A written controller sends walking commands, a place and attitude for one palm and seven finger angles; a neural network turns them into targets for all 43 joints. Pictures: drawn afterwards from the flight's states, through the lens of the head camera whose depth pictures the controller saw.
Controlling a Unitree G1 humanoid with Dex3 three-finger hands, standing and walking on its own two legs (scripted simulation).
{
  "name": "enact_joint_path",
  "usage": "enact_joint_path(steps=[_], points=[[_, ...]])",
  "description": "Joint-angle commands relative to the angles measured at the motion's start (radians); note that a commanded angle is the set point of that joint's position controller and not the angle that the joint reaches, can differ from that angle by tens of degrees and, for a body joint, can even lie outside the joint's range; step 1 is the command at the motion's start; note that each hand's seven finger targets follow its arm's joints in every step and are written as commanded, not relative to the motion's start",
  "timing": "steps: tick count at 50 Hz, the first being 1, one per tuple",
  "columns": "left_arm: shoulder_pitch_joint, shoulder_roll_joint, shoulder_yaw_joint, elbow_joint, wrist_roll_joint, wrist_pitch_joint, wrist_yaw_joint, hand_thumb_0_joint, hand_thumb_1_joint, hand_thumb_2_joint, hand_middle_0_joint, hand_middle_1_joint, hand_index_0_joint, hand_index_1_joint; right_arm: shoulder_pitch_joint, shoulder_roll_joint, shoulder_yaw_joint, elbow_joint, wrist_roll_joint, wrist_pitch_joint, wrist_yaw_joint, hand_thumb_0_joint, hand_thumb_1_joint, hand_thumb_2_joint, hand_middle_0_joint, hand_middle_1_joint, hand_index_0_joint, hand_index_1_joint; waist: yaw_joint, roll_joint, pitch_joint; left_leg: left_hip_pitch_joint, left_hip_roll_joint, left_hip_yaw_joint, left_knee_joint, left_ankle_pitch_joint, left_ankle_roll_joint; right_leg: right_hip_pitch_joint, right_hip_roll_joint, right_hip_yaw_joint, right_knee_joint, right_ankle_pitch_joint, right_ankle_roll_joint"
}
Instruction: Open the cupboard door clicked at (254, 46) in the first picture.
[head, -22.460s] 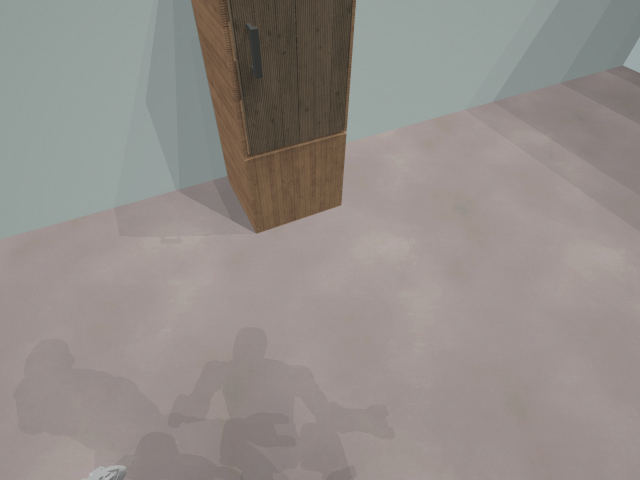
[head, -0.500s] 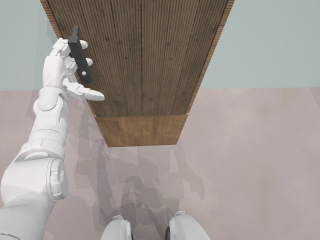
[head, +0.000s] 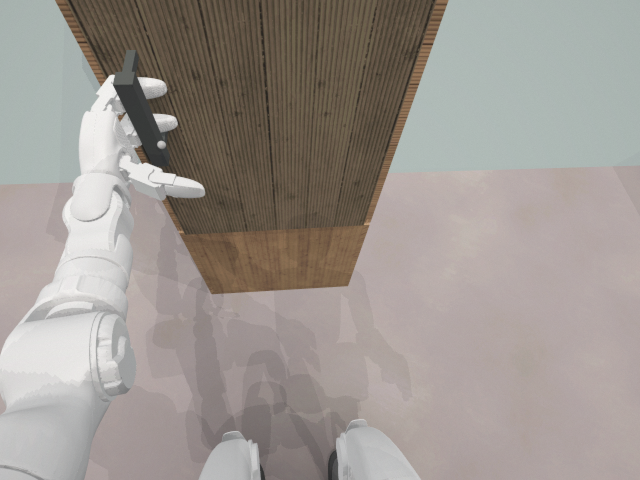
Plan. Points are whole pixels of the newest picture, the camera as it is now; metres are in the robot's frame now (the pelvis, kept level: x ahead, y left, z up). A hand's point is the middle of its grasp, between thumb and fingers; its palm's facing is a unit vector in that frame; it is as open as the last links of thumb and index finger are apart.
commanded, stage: slide the fingers in behind the handle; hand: left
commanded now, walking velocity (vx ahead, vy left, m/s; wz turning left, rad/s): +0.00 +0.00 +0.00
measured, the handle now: (147, 112) +0.56 +0.17 +0.09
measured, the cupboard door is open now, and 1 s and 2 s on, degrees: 1 0 40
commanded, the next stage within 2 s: close the thumb around the handle in 0.08 s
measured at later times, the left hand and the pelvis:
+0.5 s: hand (160, 146) +0.51 +0.15 +0.08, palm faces -0.02 -1.00 -0.02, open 11.0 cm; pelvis +0.00 +0.01 +0.00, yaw +0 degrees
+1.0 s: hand (166, 146) +0.51 +0.14 +0.08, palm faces -0.02 -1.00 -0.02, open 5.5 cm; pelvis +0.00 +0.01 +0.00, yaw +0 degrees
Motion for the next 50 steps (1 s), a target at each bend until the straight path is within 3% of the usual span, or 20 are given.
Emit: enact_joint_path(steps=[1, 3, 6, 8, 9, 10, 11, 17, 23, 26, 29, 34, 36, 39, 43, 45, 47, 48, 49, 50], points=[[-0.456, 0.204, 0.003, -0.21, -0.009, -0.062, -0.008, 0.0, -0.5, 0.3, -0.3, -1.2, -0.3, -1.2, 0.154, -0.165, -0.06, -0.05, -0.001, -0.013, -0.012, 0.0, -0.9, -0.9, 0.2, 0.3, 0.2, 0.3, -0.018, 0.062, -0.448, 0.284, -0.063, -0.028, -0.088, 0.309, 0.037, 0.234, 0.022, 0.058, -0.135, 0.364, 0.02], [-0.475, 0.197, 0.005, -0.225, -0.017, -0.069, -0.007, 0.0, -0.5, 0.3, -0.3, -1.2, -0.3, -1.2, 0.158, -0.167, -0.063, -0.045, -0.004, -0.015, -0.011, 0.0, -0.9, -0.9, 0.2, 0.3, 0.2, 0.3, -0.022, 0.065, -0.472, 0.319, -0.059, -0.034, -0.083, 0.335, 0.035, 0.216, 0.023, 0.052, -0.13, 0.371, 0.02], [-0.454, 0.192, 0.002, -0.205, -0.018, -0.062, -0.009, 0.0, -0.5, 0.3, -0.3, -1.2, -0.3, -1.2, 0.152, -0.166, -0.061, -0.046, -0.002, -0.015, -0.009, 0.0, -0.9, -0.9, 0.2, 0.3, 0.2, 0.3, -0.016, 0.053, -0.449, 0.295, -0.061, -0.032, -0.084, 0.312, 0.034, 0.218, 0.023, 0.05, -0.131, 0.352, 0.02], [-0.446, 0.208, 0.017, -0.214, -0.016, -0.069, -0.008, 0.0, -0.5, 0.3, -0.3, -1.2, -0.3, -1.2, 0.154, -0.168, -0.062, -0.05, -0.003, -0.015, -0.01, 0.0, -0.9, -0.9, 0.2, 0.3, 0.2, 0.3, -0.006, 0.065, -0.476, 0.306, -0.062, -0.033, -0.082, 0.334, 0.033, 0.227, 0.022, 0.051, -0.124, 0.369, 0.018], [-0.461, 0.216, 0.02, -0.225, -0.015, -0.068, -0.005, 0.0, -0.5, 0.3, -0.3, -1.2, -0.3, -1.2, 0.154, -0.169, -0.062, -0.045, -0.004, -0.014, -0.01, 0.0, -0.9, -0.9, 0.2, 0.3, 0.2, 0.3, -0.013, 0.065, -0.477, 0.315, -0.059, -0.036, -0.08, 0.345, 0.034, 0.222, 0.022, 0.05, -0.123, 0.377, 0.019], [-0.463, 0.22, 0.022, -0.244, -0.011, -0.072, -0.004, 0.0, -0.444, 0.324, -0.304, -1.206, -0.304, -1.206, 0.159, -0.168, -0.064, -0.047, -0.004, -0.012, -0.01, 0.0, -0.9, -0.9, 0.2, 0.3, 0.2, 0.3, -0.007, 0.06, -0.504, 0.33, -0.058, -0.039, -0.079, 0.365, 0.033, 0.23, 0.023, 0.048, -0.116, 0.389, 0.018], [-0.443, 0.187, 0.0, -0.232, -0.01, -0.069, -0.005, 0.0, -0.388, 0.348, -0.308, -1.212, -0.308, -1.212, 0.15, -0.164, -0.065, -0.051, -0.003, -0.012, -0.008, 0.0, -0.9, -0.9, 0.2, 0.3, 0.2, 0.3, -0.008, 0.072, -0.485, 0.331, -0.061, -0.035, -0.082, 0.361, 0.031, 0.221, 0.024, 0.047, -0.122, 0.386, 0.018], [-0.444, 0.147, -0.022, -0.25, -0.017, -0.074, 0.006, 0.0, -0.052, 0.492, -0.332, -1.248, -0.332, -1.248, 0.153, -0.165, -0.067, -0.048, -0.006, -0.009, -0.004, 0.0, -0.9, -0.9, 0.2, 0.3, 0.2, 0.3, -0.011, 0.083, -0.474, 0.38, -0.055, -0.046, -0.086, 0.387, 0.028, 0.179, 0.028, 0.033, -0.12, 0.374, 0.012], [-0.403, 0.169, 0.006, -0.259, -0.012, -0.083, 0.018, 0.0, 0.284, 0.636, -0.356, -1.284, -0.356, -1.284, 0.147, -0.163, -0.068, -0.049, -0.006, -0.004, 0.0, 0.0, -0.9, -0.9, 0.2, 0.3, 0.2, 0.3, 0.008, 0.066, -0.485, 0.386, -0.054, -0.046, -0.09, 0.422, 0.024, 0.202, 0.028, 0.029, -0.113, 0.405, 0.013], [-0.39, 0.16, -0.003, -0.236, -0.009, -0.078, 0.017, 0.0, 0.452, 0.708, -0.368, -1.302, -0.368, -1.302, 0.143, -0.164, -0.069, -0.052, -0.004, 0.0, 0.0, 0.0, -0.9, -0.9, 0.2, 0.3, 0.2, 0.3, 0.001, 0.027, -0.444, 0.352, -0.056, -0.045, -0.099, 0.373, 0.025, 0.207, 0.028, 0.029, -0.123, 0.375, 0.014], [-0.437, 0.151, -0.02, -0.222, -0.006, -0.079, 0.019, 0.0, 0.62, 0.78, -0.38, -1.32, -0.38, -1.32, 0.139, -0.165, -0.066, -0.046, -0.004, -0.002, -0.003, 0.0, -0.9, -0.9, 0.2, 0.3, 0.2, 0.3, -0.016, 0.056, -0.419, 0.352, -0.054, -0.048, -0.095, 0.342, 0.026, 0.161, 0.026, 0.03, -0.125, 0.338, 0.014], [-0.475, 0.137, -0.03, -0.234, -0.008, -0.095, 0.028, 0.0, 0.9, 0.9, -0.4, -1.35, -0.4, -1.35, 0.14, -0.166, -0.067, -0.038, -0.009, -0.011, -0.005, 0.0, -0.9, -0.9, 0.2, 0.3, 0.2, 0.3, -0.017, 0.081, -0.461, 0.397, -0.051, -0.063, -0.09, 0.359, 0.021, 0.133, 0.026, 0.024, -0.115, 0.32, 0.01], [-0.469, 0.133, -0.031, -0.209, -0.005, -0.087, 0.031, 0.0, 0.9, 0.9, -0.4, -1.35, -0.4, -1.35, 0.141, -0.167, -0.067, -0.035, -0.009, -0.012, -0.005, 0.0, -0.9, -0.9, 0.2, 0.3, 0.2, 0.3, -0.024, 0.048, -0.445, 0.365, -0.054, -0.056, -0.087, 0.336, 0.026, 0.142, 0.026, 0.028, -0.121, 0.314, 0.014], [-0.471, 0.188, 0.004, -0.203, 0.005, -0.082, 0.036, 0.0, 0.9, 0.9, -0.4, -1.35, -0.4, -1.35, 0.143, -0.172, -0.063, -0.04, -0.011, -0.011, -0.006, 0.0, -0.9, -0.9, 0.2, 0.3, 0.2, 0.3, -0.015, 0.054, -0.459, 0.34, -0.057, -0.054, -0.086, 0.325, 0.028, 0.161, 0.024, 0.033, -0.116, 0.314, 0.015], [-0.457, 0.179, 0.006, -0.218, 0.0, -0.085, 0.031, 0.0, 0.9, 0.9, -0.4, -1.35, -0.4, -1.35, 0.144, -0.169, -0.065, -0.047, -0.01, -0.009, -0.007, 0.0, -0.9, -0.9, 0.2, 0.3, 0.2, 0.3, -0.007, 0.068, -0.486, 0.363, -0.056, -0.055, -0.083, 0.355, 0.025, 0.168, 0.025, 0.03, -0.111, 0.337, 0.012], [-0.475, 0.2, 0.011, -0.213, 0.004, -0.079, 0.032, 0.0, 0.9, 0.9, -0.4, -1.35, -0.4, -1.35, 0.146, -0.171, -0.062, -0.047, -0.01, -0.008, -0.01, 0.0, -0.9, -0.9, 0.2, 0.3, 0.2, 0.3, -0.016, 0.041, -0.466, 0.324, -0.057, -0.051, -0.084, 0.328, 0.03, 0.183, 0.025, 0.037, -0.117, 0.329, 0.017], [-0.498, 0.169, -0.013, -0.212, 0.003, -0.077, 0.032, 0.0, 0.9, 0.9, -0.4, -1.35, -0.4, -1.35, 0.149, -0.167, -0.062, -0.047, -0.011, -0.011, -0.009, 0.0, -0.9, -0.9, 0.2, 0.3, 0.2, 0.3, -0.03, 0.047, -0.446, 0.321, -0.059, -0.049, -0.084, 0.309, 0.034, 0.17, 0.025, 0.038, -0.123, 0.316, 0.017], [-0.475, 0.219, 0.03, -0.209, 0.005, -0.077, 0.034, 0.0, 0.9, 0.9, -0.4, -1.35, -0.4, -1.35, 0.152, -0.172, -0.064, -0.046, -0.01, -0.01, -0.011, 0.0, -0.9, -0.9, 0.2, 0.3, 0.2, 0.3, -0.009, 0.044, -0.467, 0.312, -0.059, -0.046, -0.083, 0.309, 0.033, 0.193, 0.024, 0.042, -0.121, 0.321, 0.017], [-0.465, 0.23, 0.03, -0.202, 0.009, -0.073, 0.033, 0.0, 0.9, 0.9, -0.4, -1.35, -0.4, -1.35, 0.15, -0.174, -0.062, -0.05, -0.008, -0.007, -0.013, 0.0, -0.9, -0.9, 0.2, 0.3, 0.2, 0.3, -0.012, 0.053, -0.47, 0.312, -0.059, -0.047, -0.084, 0.313, 0.032, 0.189, 0.023, 0.042, -0.119, 0.324, 0.016], [-0.459, 0.133, -0.039, -0.217, 0.001, -0.07, 0.025, 0.0, 0.9, 0.9, -0.4, -1.35, -0.4, -1.35, 0.14, -0.161, -0.061, -0.055, -0.007, -0.01, -0.008, 0.0, -0.9, -0.9, 0.2, 0.3, 0.2, 0.3, -0.02, 0.067, -0.458, 0.323, -0.062, -0.042, -0.088, 0.306, 0.031, 0.178, 0.024, 0.039, -0.126, 0.318, 0.017]])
